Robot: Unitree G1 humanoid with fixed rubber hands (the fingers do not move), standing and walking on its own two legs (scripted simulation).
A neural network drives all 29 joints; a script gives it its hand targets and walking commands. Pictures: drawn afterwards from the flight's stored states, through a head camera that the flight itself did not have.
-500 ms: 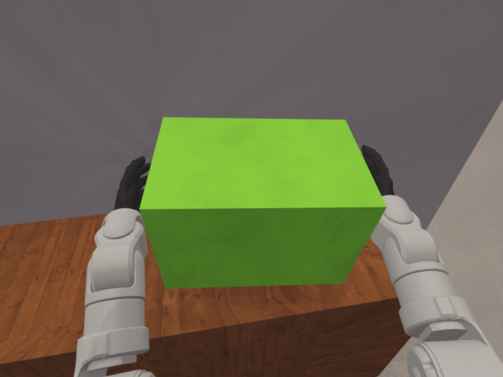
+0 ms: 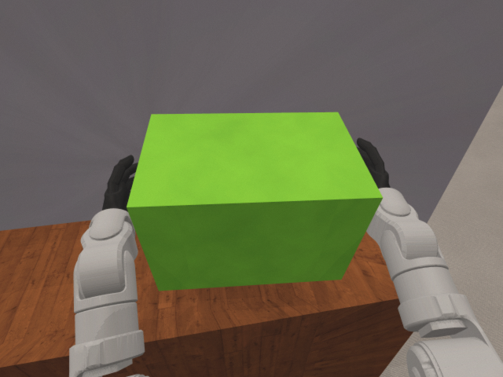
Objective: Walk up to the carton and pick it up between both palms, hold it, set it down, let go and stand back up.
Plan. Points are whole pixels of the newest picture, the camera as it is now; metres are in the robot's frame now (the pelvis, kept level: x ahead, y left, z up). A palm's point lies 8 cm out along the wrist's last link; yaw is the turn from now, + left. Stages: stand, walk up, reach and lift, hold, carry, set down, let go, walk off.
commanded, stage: hold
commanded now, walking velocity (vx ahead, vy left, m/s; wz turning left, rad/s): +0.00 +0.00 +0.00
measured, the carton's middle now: (249, 200) +0.36 +0.01 +0.15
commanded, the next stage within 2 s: none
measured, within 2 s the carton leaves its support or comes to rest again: neither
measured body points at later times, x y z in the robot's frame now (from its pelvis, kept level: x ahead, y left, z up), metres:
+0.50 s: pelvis +0.00 +0.00 +0.00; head -0.04 +0.02 +0.45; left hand +0.36 +0.20 +0.17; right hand +0.37 -0.18 +0.17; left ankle +0.03 +0.13 -0.75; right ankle +0.01 -0.11 -0.75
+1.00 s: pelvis +0.00 +0.00 +0.00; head -0.04 +0.02 +0.45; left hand +0.36 +0.20 +0.17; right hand +0.37 -0.18 +0.17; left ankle +0.03 +0.13 -0.75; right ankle +0.01 -0.11 -0.75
